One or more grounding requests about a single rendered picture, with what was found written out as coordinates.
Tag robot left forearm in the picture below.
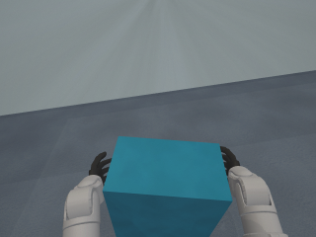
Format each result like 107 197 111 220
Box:
62 175 105 237

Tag carton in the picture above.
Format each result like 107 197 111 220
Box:
102 136 233 237

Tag robot left hand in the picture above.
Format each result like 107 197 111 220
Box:
89 151 112 186

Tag robot right forearm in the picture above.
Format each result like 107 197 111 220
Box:
228 166 288 237

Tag robot right hand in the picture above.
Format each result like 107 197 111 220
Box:
220 146 240 183

